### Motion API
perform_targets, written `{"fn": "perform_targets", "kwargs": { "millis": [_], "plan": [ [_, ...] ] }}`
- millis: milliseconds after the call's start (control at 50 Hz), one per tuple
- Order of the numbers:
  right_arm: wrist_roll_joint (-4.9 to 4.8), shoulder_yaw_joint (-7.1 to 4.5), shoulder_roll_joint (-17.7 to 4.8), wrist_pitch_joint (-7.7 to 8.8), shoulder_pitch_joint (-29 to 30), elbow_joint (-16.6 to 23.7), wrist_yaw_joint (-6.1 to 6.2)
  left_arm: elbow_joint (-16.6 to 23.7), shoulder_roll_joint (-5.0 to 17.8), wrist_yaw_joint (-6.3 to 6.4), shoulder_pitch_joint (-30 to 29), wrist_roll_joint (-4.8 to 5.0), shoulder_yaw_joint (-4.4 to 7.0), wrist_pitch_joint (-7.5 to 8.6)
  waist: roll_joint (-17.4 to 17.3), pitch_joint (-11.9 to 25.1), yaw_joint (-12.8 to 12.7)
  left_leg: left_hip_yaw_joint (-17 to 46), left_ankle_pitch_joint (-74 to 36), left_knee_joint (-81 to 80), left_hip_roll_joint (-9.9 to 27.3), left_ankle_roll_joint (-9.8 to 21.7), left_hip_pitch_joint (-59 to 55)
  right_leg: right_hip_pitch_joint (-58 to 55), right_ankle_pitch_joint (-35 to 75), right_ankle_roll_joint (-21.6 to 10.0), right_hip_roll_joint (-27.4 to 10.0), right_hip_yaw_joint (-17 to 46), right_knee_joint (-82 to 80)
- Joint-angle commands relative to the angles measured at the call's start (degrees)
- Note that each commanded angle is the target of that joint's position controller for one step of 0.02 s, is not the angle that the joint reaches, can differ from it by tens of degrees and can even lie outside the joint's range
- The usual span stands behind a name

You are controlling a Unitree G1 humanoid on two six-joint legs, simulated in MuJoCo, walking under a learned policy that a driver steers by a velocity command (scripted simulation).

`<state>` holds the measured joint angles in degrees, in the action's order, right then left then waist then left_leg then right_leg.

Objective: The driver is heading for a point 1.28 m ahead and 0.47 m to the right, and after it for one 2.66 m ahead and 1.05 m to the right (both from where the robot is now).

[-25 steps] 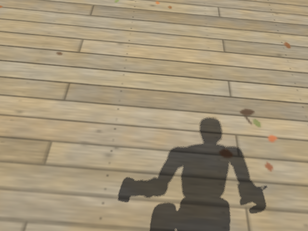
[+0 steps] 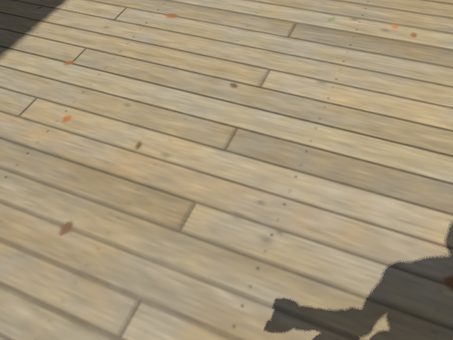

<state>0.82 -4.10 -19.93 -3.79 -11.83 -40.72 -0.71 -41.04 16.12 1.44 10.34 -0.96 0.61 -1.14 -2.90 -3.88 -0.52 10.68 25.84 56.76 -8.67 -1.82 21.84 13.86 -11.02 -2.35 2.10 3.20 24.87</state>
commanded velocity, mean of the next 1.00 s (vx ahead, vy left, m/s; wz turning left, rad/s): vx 0.71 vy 0.00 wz -0.56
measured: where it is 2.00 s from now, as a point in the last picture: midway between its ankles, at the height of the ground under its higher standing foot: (434, 128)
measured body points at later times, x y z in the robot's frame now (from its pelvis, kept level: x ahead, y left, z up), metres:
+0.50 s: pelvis +0.13 +0.00 -0.02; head +0.15 +0.01 +0.43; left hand +0.33 +0.23 -0.13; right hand +0.07 -0.27 -0.14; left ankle -0.03 +0.10 -0.74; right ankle +0.26 -0.15 -0.67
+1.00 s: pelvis +0.53 -0.17 -0.01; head +0.56 -0.19 +0.43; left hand +0.68 +0.08 -0.13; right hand +0.62 -0.49 -0.07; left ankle +0.82 -0.15 -0.68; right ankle +0.36 -0.12 -0.74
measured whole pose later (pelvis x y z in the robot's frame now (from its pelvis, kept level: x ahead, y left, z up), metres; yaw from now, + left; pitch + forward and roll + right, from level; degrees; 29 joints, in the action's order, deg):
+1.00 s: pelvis +0.53 -0.17 -0.01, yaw -37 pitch +3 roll +0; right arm 2.8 1.9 -15.3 3.9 0.2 -34.3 -2.0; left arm -48.4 18.3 -0.7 25.9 0.4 4.0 4.0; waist 0.2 -1.7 -5.8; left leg 3.2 -3.0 38.5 6.9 -1.8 43.5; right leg -5.0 -20.3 -9.5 10.1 12.6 14.7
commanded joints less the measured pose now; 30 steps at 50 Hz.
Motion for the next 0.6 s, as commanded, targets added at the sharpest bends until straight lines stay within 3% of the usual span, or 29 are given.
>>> {"fn": "perform_targets", "kwargs": {
  "millis": [20,60,80,100,120,160,180,200,220,240,260,280,300,340,420,500,540,560,580,600],
  "plan": [
    [-0.35,-0.40,-3.3,0.02,-1.3,1.6,-0.06,1.9,7.3,0.06,0.2,0.03,1.80,0.95,11.9,5.4,-0.1,-2.5,0.7,-4.2,1.3,-0.9,1.2,-8.0,15.7,-8.0,-11.6,10.6,-6.6],
    [-0.46,0.42,-2.0,-0.19,-0.3,0.8,0.20,0.7,7.7,-0.14,1.1,-0.17,1.89,0.90,13.0,5.5,-0.7,-4.4,2.0,-12.2,2.8,-0.5,-2.3,-8.1,13.7,-8.3,-11.7,10.6,-6.5],
    [-0.12,0.84,-1.9,-0.04,-0.6,0.2,0.23,-0.1,9.0,-0.54,3.4,-0.59,2.42,0.65,13.9,7.4,-1.6,-7.0,3.1,-15.4,2.9,0.3,-4.6,-8.2,-0.1,-8.5,-11.4,11.4,-8.5],
    [0.39,0.79,-2.8,0.30,-0.8,-0.2,0.02,-1.3,11.2,-1.09,5.6,-0.94,3.38,0.06,15.9,6.8,-2.3,-9.8,5.1,-16.9,2.4,1.3,-5.5,-7.0,-14.9,-9.1,-11.5,13.6,-10.9],
    [0.53,0.85,-3.3,0.74,-0.7,-0.6,-0.23,-1.8,11.5,-1.57,6.0,-1.12,3.72,-0.53,16.6,4.8,-2.1,-11.2,5.3,-19.5,2.7,2.5,-7.1,-3.9,-23.8,-9.2,-12.1,15.4,-12.9],
    [0.64,1.50,-1.6,2.03,-2.7,-2.4,-0.20,-2.2,10.5,-1.92,4.4,-0.21,3.91,-1.29,13.0,-0.1,1.0,-13.2,-1.8,-32.1,3.2,5.8,-16.7,6.6,-28.9,-8.0,-10.2,15.3,-12.9],
    [0.95,1.65,-1.0,3.02,-7.0,-4.1,0.40,-1.9,9.5,-1.67,2.2,0.16,3.90,-1.19,9.3,-2.1,4.5,-13.3,-6.6,-39.6,3.4,7.4,-25.0,14.3,-28.9,-6.1,-7.2,14.1,-9.4],
    [1.61,0.96,-4.2,4.20,-14.5,-6.2,1.29,0.2,7.0,-1.45,-2.0,0.39,3.62,-0.44,1.9,-2.1,8.7,-4.9,-2.4,-44.7,10.7,9.1,-37.2,27.3,-25.9,-2.3,-2.6,10.4,1.1],
    [1.81,0.14,-8.4,5.11,-16.8,-6.2,2.03,2.7,0.9,-1.76,-3.5,1.94,2.11,1.02,-11.2,1.7,9.5,16.4,15.3,-49.9,27.9,11.1,-42.1,35.7,-21.5,-1.0,3.4,1.6,21.7],
    [2.05,-0.66,-10.1,5.77,-13.4,-6.2,2.36,4.4,5.3,-1.57,-8.3,0.97,2.85,1.85,-4.5,-5.7,8.6,22.8,21.1,-52.9,32.2,14.4,-30.8,41.0,-13.2,-1.6,0.4,4.7,27.1],
    [1.77,0.01,-7.1,6.61,-9.1,-5.6,2.39,3.9,6.8,-2.32,-7.6,1.08,3.50,2.33,-2.2,-7.4,5.5,18.2,17.8,-52.4,29.8,13.5,-28.8,40.4,-7.8,-1.8,-2.0,7.0,30.2],
    [1.34,0.59,-4.7,7.45,-5.7,-4.8,2.08,1.8,7.3,-3.15,-4.0,1.02,3.88,2.55,-2.4,-5.8,3.3,12.4,11.3,-52.3,26.8,11.2,-29.4,39.3,-4.4,-1.1,-2.4,6.6,32.1],
    [1.06,0.85,-3.8,8.04,-4.8,-4.3,1.97,0.1,7.6,-3.72,-1.4,0.47,4.18,2.30,-3.4,-3.3,2.5,6.6,5.1,-52.3,24.5,9.6,-29.8,37.6,-2.5,-0.3,-2.4,5.0,34.4],
    [0.70,1.22,-2.7,8.91,-6.7,-5.1,1.92,-0.7,6.6,-4.77,-0.9,-0.54,4.23,1.58,-3.3,-2.1,2.9,-1.0,-2.0,-52.4,22.2,8.6,-28.6,37.4,0.1,0.4,-3.2,2.1,39.7],
    [1.09,1.53,-1.9,9.75,-11.8,-7.6,0.97,1.9,4.4,-6.01,-7.2,-0.54,3.50,0.93,-2.0,-5.5,4.5,-10.4,-9.7,-54.0,20.3,7.5,-25.3,40.6,4.6,0.4,-4.1,-1.7,40.4],
    [1.10,2.19,-1.1,10.45,-14.7,-9.9,1.27,5.2,2.6,-7.33,-14.6,-0.94,1.99,1.14,-0.8,-9.0,5.7,-17.7,-23.3,-55.3,19.6,5.6,-25.4,39.6,7.1,-1.4,-4.8,-8.6,30.4],
    [1.23,2.38,-1.9,10.59,-14.8,-10.8,1.61,6.5,1.5,-7.62,-16.2,-0.80,1.06,1.25,-0.7,-8.2,4.8,-22.4,-44.4,-52.6,19.5,3.9,-26.5,33.3,5.9,-3.9,-3.4,-13.3,23.7],
    [1.36,2.32,-2.8,10.64,-14.8,-10.9,1.98,6.8,1.6,-7.46,-15.8,-0.55,0.81,1.19,-1.7,-6.1,3.7,-24.3,-63.9,-49.0,19.9,3.2,-26.9,27.3,5.0,-5.4,-1.2,-16.0,21.0],
    [1.39,2.04,-4.1,10.39,-15.7,-11.1,2.64,6.5,2.3,-7.13,-14.0,-0.50,0.90,1.10,-3.3,-3.0,2.1,-25.0,-81.7,-43.9,20.9,2.7,-29.2,22.6,3.6,-6.6,1.3,-17.8,20.1],
    [1.65,1.50,-6.1,9.67,-15.0,-11.0,3.33,5.3,3.7,-6.73,-9.0,-0.46,1.31,1.10,-5.0,0.7,-1.4,-25.2,-92.8,-35.6,22.1,2.4,-30.8,17.1,0.6,-7.9,3.3,-17.8,19.5]
  ]
}}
